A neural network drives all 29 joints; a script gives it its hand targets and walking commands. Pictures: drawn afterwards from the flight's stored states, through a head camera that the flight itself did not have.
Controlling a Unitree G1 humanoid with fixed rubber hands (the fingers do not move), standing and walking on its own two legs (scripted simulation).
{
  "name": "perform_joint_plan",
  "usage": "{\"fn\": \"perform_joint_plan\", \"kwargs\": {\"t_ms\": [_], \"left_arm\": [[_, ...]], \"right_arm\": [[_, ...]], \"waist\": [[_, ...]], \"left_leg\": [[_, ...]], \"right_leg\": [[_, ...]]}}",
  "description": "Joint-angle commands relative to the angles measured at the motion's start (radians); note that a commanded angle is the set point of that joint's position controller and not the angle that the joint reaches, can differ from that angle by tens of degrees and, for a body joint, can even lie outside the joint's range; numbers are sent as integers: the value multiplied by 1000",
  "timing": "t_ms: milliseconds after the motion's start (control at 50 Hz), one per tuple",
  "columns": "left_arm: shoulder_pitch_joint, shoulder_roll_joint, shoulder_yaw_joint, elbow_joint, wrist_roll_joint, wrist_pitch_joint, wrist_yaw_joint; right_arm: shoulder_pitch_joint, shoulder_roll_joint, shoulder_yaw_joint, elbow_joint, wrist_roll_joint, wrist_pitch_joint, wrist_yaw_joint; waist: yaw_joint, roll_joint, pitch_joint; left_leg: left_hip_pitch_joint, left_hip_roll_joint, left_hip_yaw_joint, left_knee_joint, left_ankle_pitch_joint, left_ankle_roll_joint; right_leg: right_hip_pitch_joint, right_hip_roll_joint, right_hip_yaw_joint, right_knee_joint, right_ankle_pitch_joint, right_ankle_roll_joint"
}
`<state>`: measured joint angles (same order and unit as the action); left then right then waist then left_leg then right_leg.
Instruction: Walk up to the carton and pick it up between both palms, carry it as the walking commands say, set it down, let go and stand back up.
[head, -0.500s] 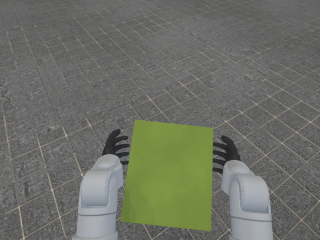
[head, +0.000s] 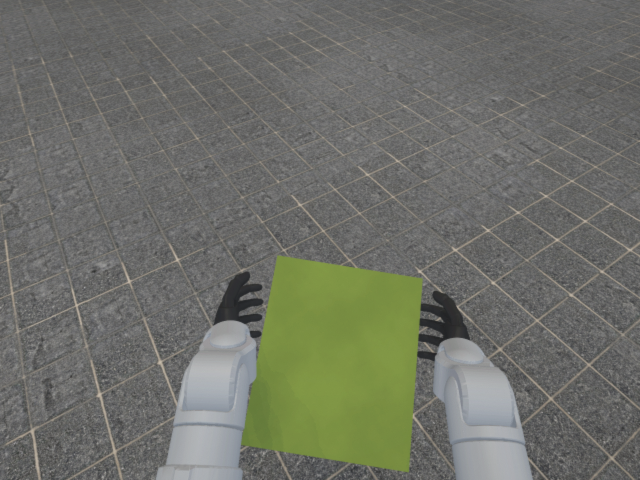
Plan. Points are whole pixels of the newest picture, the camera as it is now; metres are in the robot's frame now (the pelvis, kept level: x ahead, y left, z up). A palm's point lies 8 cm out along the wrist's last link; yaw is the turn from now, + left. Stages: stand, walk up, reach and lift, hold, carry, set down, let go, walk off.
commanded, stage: carry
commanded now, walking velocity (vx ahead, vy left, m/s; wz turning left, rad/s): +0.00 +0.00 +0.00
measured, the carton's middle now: (332, 357) +0.33 +0.01 -0.07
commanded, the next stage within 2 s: hold in 1.68 s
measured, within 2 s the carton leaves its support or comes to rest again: neither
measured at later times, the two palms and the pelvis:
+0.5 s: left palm (228, 332) +0.30 +0.14 +0.04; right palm (448, 353) +0.29 -0.13 +0.02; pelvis +0.00 +0.00 +0.00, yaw +0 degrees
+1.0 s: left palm (201, 386) +0.23 +0.16 +0.04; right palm (445, 405) +0.23 -0.12 +0.03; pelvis -0.06 +0.02 -0.01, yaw +1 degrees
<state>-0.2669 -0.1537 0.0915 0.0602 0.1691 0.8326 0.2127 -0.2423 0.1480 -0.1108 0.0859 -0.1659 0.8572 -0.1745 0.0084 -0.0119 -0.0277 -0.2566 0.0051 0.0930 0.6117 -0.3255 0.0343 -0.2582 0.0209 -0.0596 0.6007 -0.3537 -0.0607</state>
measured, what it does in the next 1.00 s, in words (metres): shifts its weight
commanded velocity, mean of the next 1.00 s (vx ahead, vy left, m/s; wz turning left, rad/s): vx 0.00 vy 0.00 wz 0.00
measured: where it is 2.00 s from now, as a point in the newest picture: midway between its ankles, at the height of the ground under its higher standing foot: outside the picture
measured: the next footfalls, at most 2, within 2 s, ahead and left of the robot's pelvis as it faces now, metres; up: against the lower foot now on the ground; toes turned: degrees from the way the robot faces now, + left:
none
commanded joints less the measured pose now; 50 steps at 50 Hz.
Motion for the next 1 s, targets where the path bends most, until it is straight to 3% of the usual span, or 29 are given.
{"fn": "perform_joint_plan", "kwargs": {"t_ms": [0, 40, 60, 80, 120, 160, 180, 200, 220, 240, 260, 300, 320, 380, 400, 420, 440, 480, 540, 640, 660, 680, 740, 780, 800, 840, 880, 920, 980], "left_arm": [[-438, -1006, -543, -68, -304, -73, -400], [-521, -1019, -595, -184, -349, -84, -395], [-436, -992, -573, -113, -317, -66, -401], [-373, -976, -523, 35, -264, -65, -411], [-505, -995, -556, -41, -276, -89, -421], [-503, -1014, -568, -67, -280, -103, -422], [-537, -1057, -588, -198, -334, -106, -404], [-509, -1033, -565, -135, -306, -85, -397], [-551, -1018, -579, -214, -325, -92, -383], [-481, -1008, -558, -103, -284, -82, -388], [-541, -1017, -606, -217, -332, -86, -379], [-519, -994, -578, -253, -365, -52, -359], [-349, -955, -510, 38, -246, -43, -389], [-424, -992, -517, 55, -257, -71, -410], [-428, -1014, -518, 97, -239, -80, -420], [-491, -1031, -539, -1, -276, -94, -417], [-493, -1018, -540, 3, -257, -100, -420], [-530, -1054, -568, -88, -318, -114, -419], [-489, -1047, -578, -40, -292, -104, -424], [-491, -1040, -554, 20, -269, -101, -431], [-554, -1049, -574, -23, -284, -111, -434], [-506, -1014, -531, 23, -260, -107, -430], [-526, -1030, -536, 30, -256, -106, -432], [-565, -1032, -555, 19, -270, -108, -434], [-551, -1039, -533, 50, -256, -109, -438], [-654, -1045, -553, -2, -275, -126, -436], [-526, -1064, -539, 83, -257, -104, -441], [-617, -1048, -537, 28, -260, -118, -444], [-528, -1054, -496, 157, -228, -103, -448]], "right_arm": [[-519, 1045, 592, -132, 321, -105, 339], [-489, 1061, 595, -165, 338, -109, 331], [-473, 1029, 582, -157, 323, -102, 333], [-474, 1010, 578, -81, 298, -106, 342], [-522, 1045, 578, -62, 289, -113, 353], [-551, 1055, 594, -107, 297, -124, 359], [-723, 1077, 647, -325, 378, -139, 340], [-627, 1047, 587, -213, 327, -112, 339], [-551, 1060, 564, -148, 326, -106, 338], [-562, 1041, 567, -124, 323, -117, 348], [-562, 1050, 571, -206, 346, -126, 341], [-536, 1016, 542, -285, 357, -95, 307], [-450, 972, 516, -38, 262, -83, 332], [-627, 987, 570, -161, 306, -121, 347], [-600, 1013, 567, -81, 284, -121, 357], [-666, 1023, 596, -187, 310, -132, 349], [-582, 1041, 582, -71, 284, -120, 358], [-694, 1065, 628, -214, 343, -145, 349], [-627, 1062, 611, -136, 322, -143, 361], [-570, 1061, 567, -35, 285, -128, 365], [-636, 1049, 576, -103, 288, -139, 364], [-581, 1044, 561, -2, 279, -123, 362], [-614, 1051, 559, -25, 290, -135, 373], [-631, 1031, 546, -50, 283, -143, 374], [-658, 1047, 569, -32, 290, -141, 376], [-680, 1068, 554, -1, 293, -148, 381], [-727, 1055, 584, -91, 311, -155, 376], [-639, 1071, 531, 44, 282, -142, 383], [-746, 1037, 537, -17, 291, -154, 390]], "waist": [[-2, -17, -493], [-9, 34, -521], [-5, 10, -509], [4, -42, -449], [1, -147, -438], [3, -197, -453], [5, -139, -508], [6, -58, -522], [-11, 101, -553], [-18, 246, -537], [-23, 327, -503], [-13, 169, -429], [4, 154, -458], [-12, -82, -502], [-12, -111, -475], [-9, -160, -469], [-14, -136, -461], [-3, -92, -469], [-4, 8, -515], [-5, -27, -468], [-3, -59, -465], [-3, -33, -454], [-5, 28, -481], [-1, 70, -461], [-2, 18, -434], [-4, 33, -438], [3, 8, -434], [-1, 40, -403], [13, 41, -360]], "left_leg": [[301, 105, -26, 62, 871, 42], [326, 113, -40, 95, 877, 44], [299, 106, -44, 65, 802, 47], [183, 75, 6, 106, 690, 31], [-61, 5, 36, 27, 98, -5], [-78, -28, 46, -127, 25, -10], [29, -5, 50, -172, 283, -1], [186, 52, 12, -121, 600, 7], [395, 138, -64, -24, 1021, 45], [590, 230, -145, 19, 1409, 92], [711, 281, -186, 25, 1569, 121], [579, 249, -133, 23, 1309, 105], [521, 214, -76, 73, 1192, 82], [117, 96, -35, 53, 444, 9], [88, 71, -9, 18, 317, -6], [57, 46, 2, -10, 211, -11], [67, 45, 2, -62, 283, 1], [158, 61, -4, -75, 430, -8], [234, 103, -24, 1, 731, 6], [181, 92, -25, -27, 469, 2], [181, 93, -22, -52, 491, 3], [191, 99, -25, -42, 507, 1], [203, 137, -59, -41, 592, 27], [218, 143, -54, -22, 592, 15], [185, 137, -55, -29, 519, 22], [210, 128, -59, -22, 512, 26], [166, 133, -62, -31, 442, 33], [152, 116, -59, -46, 329, 25], [128, 110, -68, -77, 193, 44]], "right_leg": [[120, -119, 26, 66, 933, 33], [106, -109, 36, 31, 894, 43], [137, -118, 40, -15, 851, 34], [202, -128, 58, -99, 939, 33], [434, -202, 126, -20, 1318, -34], [488, -224, 106, 33, 1467, -48], [446, -190, 55, 95, 1359, -26], [271, -166, 47, 111, 1092, -6], [71, -117, 3, 176, 751, 20], [-180, -39, -34, 194, 192, 34], [-315, -24, -31, 114, -152, 46], [-221, -41, -31, -102, -37, 47], [-101, -49, -35, -167, 160, 37], [316, -218, 104, -23, 1111, -40], [320, -238, 119, 1, 1245, -64], [353, -243, 111, -2, 1329, -55], [342, -225, 93, 13, 1268, -47], [260, -187, 73, 3, 1050, -22], [213, -139, 30, 42, 893, 0], [191, -177, 64, -5, 882, -25], [198, -171, 63, -4, 873, -17], [158, -167, 47, -17, 796, -13], [148, -153, 58, -31, 584, -7], [123, -159, 62, -59, 565, 3], [138, -159, 59, -76, 572, 5], [122, -154, 52, -55, 586, -8], [134, -155, 61, -74, 485, 0], [78, -156, 78, -91, 379, -8], [31, -142, 90, -146, 174, -15]]}}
